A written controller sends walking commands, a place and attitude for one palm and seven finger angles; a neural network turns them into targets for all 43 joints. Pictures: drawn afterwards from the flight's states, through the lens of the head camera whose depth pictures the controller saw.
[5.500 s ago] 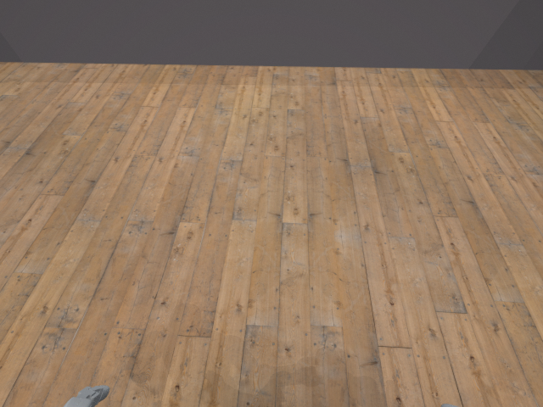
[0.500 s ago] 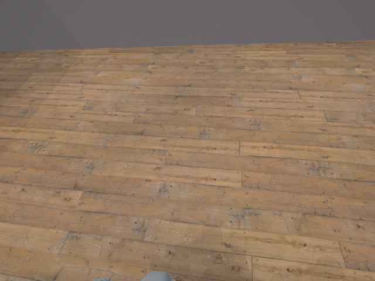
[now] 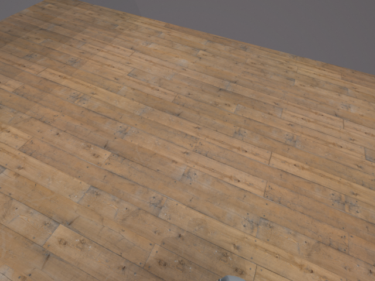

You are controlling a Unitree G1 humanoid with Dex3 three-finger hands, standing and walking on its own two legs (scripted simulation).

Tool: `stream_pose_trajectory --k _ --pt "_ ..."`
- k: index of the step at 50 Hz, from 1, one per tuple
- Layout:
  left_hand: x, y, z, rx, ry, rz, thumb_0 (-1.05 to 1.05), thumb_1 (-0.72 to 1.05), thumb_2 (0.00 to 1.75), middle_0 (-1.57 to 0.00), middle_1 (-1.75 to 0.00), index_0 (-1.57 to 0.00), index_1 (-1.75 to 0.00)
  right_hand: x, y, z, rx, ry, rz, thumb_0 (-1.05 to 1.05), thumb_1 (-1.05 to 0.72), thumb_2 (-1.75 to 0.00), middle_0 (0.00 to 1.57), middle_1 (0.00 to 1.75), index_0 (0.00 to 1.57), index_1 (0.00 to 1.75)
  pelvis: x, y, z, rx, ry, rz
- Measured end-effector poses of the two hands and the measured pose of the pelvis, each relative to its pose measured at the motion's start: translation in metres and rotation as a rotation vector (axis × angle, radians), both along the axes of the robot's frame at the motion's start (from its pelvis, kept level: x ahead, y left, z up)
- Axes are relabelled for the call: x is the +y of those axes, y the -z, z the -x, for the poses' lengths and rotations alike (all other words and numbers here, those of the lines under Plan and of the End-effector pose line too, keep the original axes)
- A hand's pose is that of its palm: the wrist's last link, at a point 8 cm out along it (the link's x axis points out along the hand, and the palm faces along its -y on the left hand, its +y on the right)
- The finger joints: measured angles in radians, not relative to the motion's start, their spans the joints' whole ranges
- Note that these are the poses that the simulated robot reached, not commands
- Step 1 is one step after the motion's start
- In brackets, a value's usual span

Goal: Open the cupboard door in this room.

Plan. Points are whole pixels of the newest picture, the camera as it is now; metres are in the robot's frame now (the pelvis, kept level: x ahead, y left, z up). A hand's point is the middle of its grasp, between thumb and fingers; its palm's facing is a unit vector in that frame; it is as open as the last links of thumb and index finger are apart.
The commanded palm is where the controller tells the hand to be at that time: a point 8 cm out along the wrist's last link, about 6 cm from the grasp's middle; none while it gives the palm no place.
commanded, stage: turn or walk to find it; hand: left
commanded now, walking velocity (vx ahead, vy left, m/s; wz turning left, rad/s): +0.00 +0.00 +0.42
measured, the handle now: out of the picture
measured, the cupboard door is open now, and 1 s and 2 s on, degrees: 0 0 0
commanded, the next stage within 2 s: none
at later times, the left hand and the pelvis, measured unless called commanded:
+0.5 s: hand out of the picture +0.03 +0.16 -0.14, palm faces +0.21 -0.94 -0.27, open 7.4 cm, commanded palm none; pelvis -0.03 -0.05 +0.00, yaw +12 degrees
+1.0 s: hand out of the picture -0.12 +0.22 -0.18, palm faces +0.45 -0.86 -0.24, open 7.4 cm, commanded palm none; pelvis -0.07 +0.01 +0.00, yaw +24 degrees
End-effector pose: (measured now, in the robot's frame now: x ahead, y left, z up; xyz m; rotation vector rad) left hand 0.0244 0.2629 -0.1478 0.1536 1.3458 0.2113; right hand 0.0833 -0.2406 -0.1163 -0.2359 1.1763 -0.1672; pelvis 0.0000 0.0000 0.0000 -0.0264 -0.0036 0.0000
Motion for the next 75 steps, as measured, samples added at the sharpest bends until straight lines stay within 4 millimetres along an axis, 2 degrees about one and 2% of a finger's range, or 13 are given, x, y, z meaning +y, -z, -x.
stream_pose_trajectory --k 8,14,18,25,31,36,43,48,53,59,65,68,75 --pt "-0.002 -0.014 -0.020 -0.096 -0.012 -0.024 0.01 0.91 0.89 -0.20 -0.29 -0.19 -0.30 0.007 0.008 0.011 0.023 -0.018 -0.039 0.00 -0.91 -0.89 0.21 0.30 0.21 0.30 -0.002 -0.002 0.006 0.003 -0.055 -0.013" --pt "-0.026 -0.024 -0.039 -0.182 -0.005 -0.045 0.01 0.91 0.89 -0.20 -0.29 -0.19 -0.30 -0.013 0.026 0.036 0.088 -0.014 -0.066 0.00 -0.91 -0.89 0.21 0.30 0.21 0.30 -0.020 0.002 0.014 0.004 -0.101 -0.030" --pt "-0.046 -0.029 -0.036 -0.238 -0.011 -0.071 0.01 0.91 0.89 -0.20 -0.29 -0.20 -0.30 -0.034 0.042 0.048 0.127 -0.019 -0.084 0.00 -0.91 -0.89 0.20 0.30 0.21 0.30 -0.036 0.009 0.020 -0.003 -0.137 -0.035" --pt "-0.064 -0.036 0.009 -0.210 -0.100 -0.068 0.01 0.91 0.89 -0.21 -0.30 -0.20 -0.30 -0.056 0.036 0.049 0.171 -0.077 -0.069 0.00 -0.91 -0.90 0.20 0.29 0.20 0.30 -0.048 0.001 0.027 -0.018 -0.216 -0.051" --pt "-0.066 -0.025 0.054 -0.155 -0.190 -0.044 0.01 0.91 0.89 -0.21 -0.30 -0.20 -0.30 -0.055 0.030 0.042 0.201 -0.148 -0.030 0.00 -0.91 -0.90 0.20 0.29 0.20 0.30 -0.045 0.001 0.034 -0.017 -0.281 -0.045" --pt "-0.054 -0.009 0.102 -0.090 -0.271 -0.017 0.01 0.91 0.89 -0.21 -0.30 -0.20 -0.30 -0.030 0.024 0.019 0.172 -0.236 0.001 0.00 -0.91 -0.90 0.20 0.29 0.20 0.30 -0.031 0.005 0.045 -0.010 -0.327 -0.037" --pt "-0.022 0.016 0.168 0.019 -0.370 0.009 0.01 0.91 0.89 -0.20 -0.29 -0.20 -0.30 0.029 0.011 -0.014 0.023 -0.352 0.015 0.00 -0.91 -0.90 0.20 0.29 0.20 0.30 -0.004 0.013 0.063 -0.015 -0.362 -0.026" --pt "-0.006 0.002 0.177 0.003 -0.402 0.000 0.01 0.91 0.89 -0.20 -0.29 -0.19 -0.30 0.055 -0.001 -0.016 -0.009 -0.400 0.002 0.00 -0.91 -0.89 0.20 0.29 0.20 0.30 0.004 0.001 0.071 -0.012 -0.403 0.000" --pt "0.003 -0.010 0.170 -0.072 -0.418 -0.033 0.01 0.91 0.89 -0.20 -0.29 -0.19 -0.30 0.064 0.000 -0.009 -0.002 -0.427 -0.021 0.00 -0.91 -0.89 0.20 0.30 0.21 0.30 0.005 -0.003 0.079 -0.009 -0.442 -0.003" --pt "-0.003 -0.020 0.152 -0.147 -0.418 -0.068 0.01 0.91 0.89 -0.20 -0.29 -0.19 -0.30 0.048 0.012 0.009 0.042 -0.428 -0.041 0.00 -0.91 -0.89 0.21 0.30 0.21 0.30 -0.008 -0.001 0.086 -0.008 -0.486 -0.018" --pt "-0.030 -0.028 0.140 -0.216 -0.420 -0.108 0.01 0.91 0.89 -0.20 -0.29 -0.19 -0.30 0.012 0.034 0.024 0.113 -0.429 -0.057 0.00 -0.91 -0.89 0.21 0.30 0.21 0.30 -0.036 0.007 0.089 0.001 -0.534 -0.041" --pt "-0.051 -0.031 0.150 -0.223 -0.437 -0.124 0.01 0.91 0.89 -0.20 -0.29 -0.20 -0.30 -0.006 0.042 0.026 0.145 -0.440 -0.057 0.00 -0.91 -0.89 0.20 0.30 0.21 0.30 -0.050 0.009 0.091 -0.010 -0.565 -0.041" --pt "-0.090 -0.034 0.194 -0.155 -0.535 -0.101 0.01 0.91 0.89 -0.21 -0.30 -0.20 -0.30 -0.028 0.033 0.022 0.187 -0.497 -0.028 0.00 -0.91 -0.90 0.20 0.29 0.20 0.30 -0.065 0.000 0.096 -0.005 -0.642 -0.059"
